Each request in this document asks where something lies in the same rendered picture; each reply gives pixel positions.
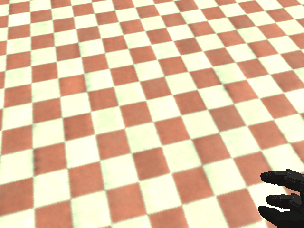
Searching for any right robot hand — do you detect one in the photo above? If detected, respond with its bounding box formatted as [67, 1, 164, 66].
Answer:
[257, 169, 304, 228]

